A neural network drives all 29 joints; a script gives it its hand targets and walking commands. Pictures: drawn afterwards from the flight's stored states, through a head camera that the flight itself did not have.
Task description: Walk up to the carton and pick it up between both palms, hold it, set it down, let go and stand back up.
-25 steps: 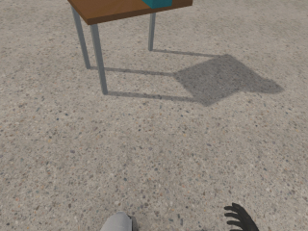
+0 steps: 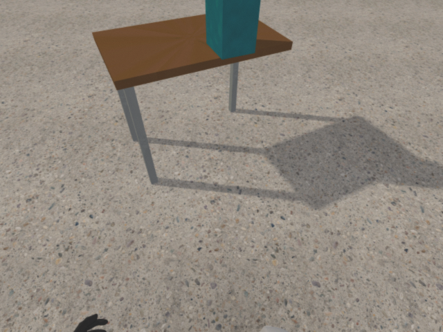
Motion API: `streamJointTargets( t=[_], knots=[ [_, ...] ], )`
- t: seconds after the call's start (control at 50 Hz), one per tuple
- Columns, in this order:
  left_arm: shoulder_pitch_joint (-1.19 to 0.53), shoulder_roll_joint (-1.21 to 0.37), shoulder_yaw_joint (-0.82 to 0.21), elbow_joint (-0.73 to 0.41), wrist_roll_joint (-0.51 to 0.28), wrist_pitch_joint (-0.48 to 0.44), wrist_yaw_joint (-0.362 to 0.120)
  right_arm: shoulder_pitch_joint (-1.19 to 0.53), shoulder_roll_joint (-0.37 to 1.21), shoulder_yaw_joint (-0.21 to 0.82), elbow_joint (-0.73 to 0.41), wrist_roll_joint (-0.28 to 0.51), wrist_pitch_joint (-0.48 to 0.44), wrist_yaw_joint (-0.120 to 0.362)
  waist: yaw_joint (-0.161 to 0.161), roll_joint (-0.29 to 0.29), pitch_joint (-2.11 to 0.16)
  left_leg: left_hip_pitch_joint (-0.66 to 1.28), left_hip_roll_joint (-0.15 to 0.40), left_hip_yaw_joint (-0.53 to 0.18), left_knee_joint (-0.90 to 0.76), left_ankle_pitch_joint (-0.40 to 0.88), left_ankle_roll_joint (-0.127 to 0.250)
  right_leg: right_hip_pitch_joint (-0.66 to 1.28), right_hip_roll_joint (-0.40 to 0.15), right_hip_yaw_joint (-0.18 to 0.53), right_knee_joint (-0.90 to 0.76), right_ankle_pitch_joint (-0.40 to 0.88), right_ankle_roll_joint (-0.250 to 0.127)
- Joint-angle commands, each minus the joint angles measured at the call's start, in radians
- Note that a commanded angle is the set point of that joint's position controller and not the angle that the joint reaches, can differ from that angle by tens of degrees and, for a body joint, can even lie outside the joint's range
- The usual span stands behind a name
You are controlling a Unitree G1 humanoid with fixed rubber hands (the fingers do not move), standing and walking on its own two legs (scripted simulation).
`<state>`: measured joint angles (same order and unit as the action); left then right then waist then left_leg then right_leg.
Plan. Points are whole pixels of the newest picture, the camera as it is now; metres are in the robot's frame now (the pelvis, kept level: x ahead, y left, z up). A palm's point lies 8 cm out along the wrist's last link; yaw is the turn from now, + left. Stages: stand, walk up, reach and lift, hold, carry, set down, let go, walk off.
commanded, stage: walk up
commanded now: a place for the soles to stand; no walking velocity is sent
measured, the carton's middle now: (231, 19) +1.27 -0.06 +0.06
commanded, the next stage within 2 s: none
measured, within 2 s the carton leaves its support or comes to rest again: neither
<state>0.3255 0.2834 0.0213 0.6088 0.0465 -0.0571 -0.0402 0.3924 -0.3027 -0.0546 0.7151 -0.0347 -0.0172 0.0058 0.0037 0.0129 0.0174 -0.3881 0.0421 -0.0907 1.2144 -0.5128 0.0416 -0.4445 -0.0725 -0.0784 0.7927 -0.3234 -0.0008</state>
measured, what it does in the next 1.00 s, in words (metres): walks ahead: left foot, then right foot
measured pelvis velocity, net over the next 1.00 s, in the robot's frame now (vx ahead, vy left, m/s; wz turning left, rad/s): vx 0.48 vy -0.12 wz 0.16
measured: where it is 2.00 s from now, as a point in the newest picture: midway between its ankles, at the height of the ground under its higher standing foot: (266, 209)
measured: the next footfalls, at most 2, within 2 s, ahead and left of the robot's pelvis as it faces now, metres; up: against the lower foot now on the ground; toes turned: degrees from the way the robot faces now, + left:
left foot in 0.32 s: +0.31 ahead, +0.09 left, +0.00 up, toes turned +13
right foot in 0.76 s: +0.55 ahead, -0.21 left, +0.00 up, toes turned +4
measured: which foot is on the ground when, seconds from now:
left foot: up 0.00-0.30, down 0.32-0.78, up 0.80-1.00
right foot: down 0.00-0.34, up 0.36-0.74, down 0.76-1.00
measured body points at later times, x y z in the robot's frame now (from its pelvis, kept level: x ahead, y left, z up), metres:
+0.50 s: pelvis +0.25 -0.02 +0.01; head +0.27 +0.02 +0.46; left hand +0.26 +0.25 -0.13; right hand +0.39 -0.27 -0.07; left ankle +0.27 +0.08 -0.70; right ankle +0.23 -0.15 -0.61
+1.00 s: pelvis +0.48 -0.12 +0.02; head +0.49 -0.11 +0.47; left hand +0.50 +0.16 -0.09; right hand +0.61 -0.37 -0.08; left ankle +0.47 +0.00 -0.65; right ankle +0.51 -0.21 -0.70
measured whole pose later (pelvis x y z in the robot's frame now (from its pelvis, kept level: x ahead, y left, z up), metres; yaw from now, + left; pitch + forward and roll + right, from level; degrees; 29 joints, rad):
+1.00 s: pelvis +0.48 -0.12 +0.02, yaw +9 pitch -1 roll -1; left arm 0.36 0.28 0.04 0.68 0.04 -0.01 -0.03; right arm 0.37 -0.27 -0.04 0.65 -0.02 -0.02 0.00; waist 0.04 0.01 0.05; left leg -0.49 0.07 0.04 1.05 -0.42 0.01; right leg -0.27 0.01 -0.11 0.56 -0.28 -0.06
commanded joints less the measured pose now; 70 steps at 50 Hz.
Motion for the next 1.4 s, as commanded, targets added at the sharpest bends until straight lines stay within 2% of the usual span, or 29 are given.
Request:
streamJointTargets(
  t=[0.0,0.1,0.2,0.24,0.28,0.3,0.32,0.34,0.36,0.42,0.46,0.58,0.68,0.72,0.74,0.76,0.78,0.8,0.86,0.94,1.02,1.08,1.1,1.12,1.14,1.16,1.2,1.26,1.38],
  knots=[
    [0.052,0.171,0.069,-0.031,-0.010,-0.010,0.021,-0.010,-0.097,-0.029,-0.132,0.023,-0.017,0.010,0.019,-0.166,0.108,-0.314,0.085,0.018,0.034,0.176,-0.022,0.167,-0.264,0.371,-0.566,-0.245,-0.202],
    [0.118,0.138,0.062,0.040,-0.002,-0.024,0.017,-0.113,-0.041,-0.014,-0.161,0.025,-0.021,0.026,0.063,-0.136,0.091,-0.293,0.093,0.088,-0.266,0.193,-0.036,0.278,-0.259,0.200,-0.556,0.068,-0.259],
    [0.155,0.183,0.065,0.065,-0.010,-0.003,0.013,-0.181,0.001,-0.014,-0.183,0.015,-0.037,0.023,0.082,-0.125,0.049,-0.079,0.014,0.208,-0.513,0.320,-0.008,0.274,-0.206,0.021,-0.466,0.236,-0.222],
    [0.141,0.187,0.058,0.062,-0.013,0.012,0.014,-0.146,-0.006,-0.025,-0.181,0.007,-0.039,0.013,0.049,-0.086,0.064,0.045,-0.016,0.227,-0.565,0.356,0.011,0.202,-0.213,0.008,-0.405,0.193,-0.212],
    [0.148,0.154,0.032,0.054,-0.014,0.025,0.012,0.023,-0.050,-0.053,-0.148,-0.010,-0.046,-0.008,-0.034,0.000,-0.004,0.289,-0.056,0.198,-0.601,0.315,0.045,0.120,-0.160,-0.069,-0.128,0.277,-0.161],
    [0.176,0.120,0.013,0.036,-0.007,0.031,0.009,0.155,-0.104,-0.072,-0.131,-0.025,-0.049,-0.023,-0.099,0.081,-0.105,0.482,0.069,-0.001,-0.624,0.183,0.105,0.002,-0.095,-0.113,0.162,0.216,-0.103],
    [0.230,0.101,0.010,-0.002,-0.007,0.041,0.000,0.212,-0.226,-0.097,-0.150,-0.034,-0.045,-0.044,-0.114,0.240,-0.173,0.619,0.370,-0.567,-0.810,-0.044,0.249,-0.232,0.056,-0.084,0.475,-0.177,-0.031],
    [0.166,0.207,0.048,-0.021,0.002,0.066,0.002,0.195,-0.244,-0.104,-0.142,-0.003,-0.027,-0.063,-0.125,0.109,-0.148,0.575,0.432,-0.747,-0.945,-0.204,0.320,-0.308,0.037,0.041,0.570,-0.269,-0.020],
    [0.080,0.229,0.057,-0.038,0.008,0.075,0.000,0.141,-0.216,-0.085,-0.151,0.013,-0.023,-0.073,-0.113,0.024,-0.046,0.481,0.407,-0.648,-0.961,-0.159,0.274,-0.329,0.008,0.101,0.624,-0.190,-0.019],
    [0.078,0.148,0.050,-0.040,0.001,0.068,-0.010,0.009,-0.145,-0.048,-0.150,-0.004,-0.044,-0.068,-0.041,0.061,0.091,0.237,0.328,-0.302,-0.920,0.282,0.241,-0.267,-0.049,0.142,0.551,-0.093,0.008],
    [0.126,0.121,0.050,-0.019,-0.006,0.066,-0.023,-0.041,-0.114,-0.032,-0.141,-0.007,-0.063,-0.054,0.003,0.086,0.065,0.161,0.266,-0.166,-0.914,0.389,0.227,-0.178,-0.049,0.149,0.455,-0.075,0.017],
    [-0.022,0.053,0.036,-0.045,-0.003,0.052,-0.056,-0.013,-0.151,-0.037,-0.091,-0.006,-0.084,-0.044,-0.015,0.129,0.052,0.126,0.207,0.002,-0.912,0.391,0.202,-0.083,-0.056,0.092,0.020,0.115,0.013],
    [-0.059,0.067,0.057,-0.059,0.005,0.031,-0.055,0.031,-0.191,-0.056,-0.080,-0.009,-0.063,-0.030,-0.011,0.107,0.051,0.089,0.229,0.017,-0.863,0.307,0.168,0.114,0.005,0.031,-0.145,0.163,-0.018],
    [0.073,0.108,0.076,-0.033,0.007,0.016,-0.038,0.037,-0.160,-0.042,-0.091,-0.012,-0.051,-0.024,0.066,0.008,0.000,0.028,0.190,0.073,-0.660,0.347,0.123,0.332,0.035,0.022,-0.229,0.147,-0.051],
    [0.185,0.172,0.095,-0.006,0.014,0.008,-0.024,0.090,-0.087,-0.018,-0.101,-0.014,-0.050,-0.016,0.108,-0.133,-0.094,-0.037,0.112,0.146,-0.395,0.328,0.075,0.511,-0.012,0.103,-0.246,0.082,-0.085],
    [0.254,0.259,0.108,-0.013,0.023,0.003,-0.009,0.142,-0.005,0.011,-0.138,-0.004,-0.047,-0.010,0.124,-0.319,-0.165,-0.232,-0.004,0.189,-0.099,-0.027,0.010,0.637,-0.260,0.483,-0.350,-0.013,-0.172],
    [0.220,0.311,0.121,-0.020,-0.004,0.023,0.006,0.129,-0.058,-0.001,-0.146,0.018,-0.023,-0.024,0.117,-0.315,-0.161,-0.306,-0.024,0.124,0.032,-0.133,0.001,0.551,-0.367,0.727,-0.525,-0.237,-0.276],
    [0.155,0.275,0.113,-0.031,-0.020,0.037,0.015,0.062,-0.107,-0.015,-0.153,0.012,-0.008,-0.029,0.114,-0.210,-0.087,-0.319,0.019,0.072,0.107,-0.060,-0.001,0.447,-0.340,0.682,-0.557,-0.358,-0.283],
    [0.044,0.182,0.080,-0.033,-0.014,0.040,0.022,0.074,-0.090,-0.015,-0.130,0.024,-0.013,-0.016,0.046,-0.172,0.035,-0.248,0.075,0.069,0.001,0.092,-0.012,0.250,-0.237,0.394,-0.515,-0.148,-0.244],
    [0.038,0.141,0.063,0.001,-0.014,0.020,0.013,0.044,-0.061,-0.012,-0.128,0.022,-0.014,-0.006,0.034,-0.141,0.058,-0.165,0.085,0.095,-0.218,0.104,-0.029,0.171,-0.222,0.291,-0.536,-0.033,-0.262],
    [0.047,0.162,0.057,0.010,0.014,0.023,0.009,0.009,-0.020,-0.007,-0.162,0.008,-0.043,-0.020,0.047,-0.146,0.018,-0.047,0.016,0.127,-0.461,0.168,-0.033,0.222,-0.224,0.154,-0.414,0.353,-0.254],
    [-0.014,0.154,0.045,0.001,-0.001,0.041,-0.006,0.110,-0.048,-0.036,-0.141,0.004,-0.049,-0.034,-0.033,-0.070,-0.028,0.287,-0.046,0.160,-0.606,0.366,0.013,0.021,-0.146,0.040,-0.245,0.088,-0.168],
    [-0.011,0.131,0.035,-0.012,-0.001,0.044,-0.011,0.167,-0.085,-0.056,-0.133,-0.001,-0.046,-0.045,-0.071,-0.024,-0.045,0.423,-0.031,0.091,-0.606,0.285,0.038,-0.097,-0.107,0.007,-0.139,-0.015,-0.120],
    [0.002,0.076,0.013,-0.039,0.005,0.047,-0.015,0.235,-0.164,-0.081,-0.134,-0.019,-0.045,-0.061,-0.117,0.162,-0.061,0.508,0.170,-0.246,-0.750,-0.020,0.109,-0.235,-0.023,-0.086,0.152,-0.091,-0.050],
    [0.043,0.100,0.020,-0.060,0.011,0.069,-0.016,0.224,-0.231,-0.091,-0.159,-0.033,-0.033,-0.081,-0.096,0.204,-0.020,0.444,0.398,-0.725,-0.964,-0.336,0.218,-0.331,0.057,-0.027,0.352,-0.297,0.001],
    [0.007,0.180,0.050,-0.058,0.015,0.108,-0.011,0.196,-0.224,-0.097,-0.135,-0.024,-0.013,-0.092,-0.091,0.111,0.031,0.331,0.448,-0.790,-0.998,-0.500,0.290,-0.337,0.013,0.053,0.445,-0.334,0.007],
    [-0.049,0.183,0.058,-0.066,0.020,0.119,-0.015,0.125,-0.166,-0.065,-0.146,-0.013,-0.025,-0.096,-0.072,0.052,0.151,0.239,0.360,-0.597,-0.978,-0.307,0.247,-0.386,-0.025,0.098,0.507,-0.194,0.023],
    [0.023,0.142,0.051,-0.034,0.019,0.106,-0.027,0.014,-0.135,-0.045,-0.144,-0.020,-0.050,-0.083,-0.017,0.119,0.114,0.130,0.247,-0.310,-0.936,0.036,0.195,-0.237,-0.061,0.113,0.393,-0.068,0.047],
    [-0.059,0.082,0.038,-0.064,-0.004,0.097,-0.054,0.001,-0.165,-0.062,-0.125,-0.023,-0.069,-0.068,-0.022,0.172,0.082,0.090,0.188,-0.112,-0.858,0.224,0.174,-0.122,-0.086,0.086,0.121,0.044,0.031]
  ],
)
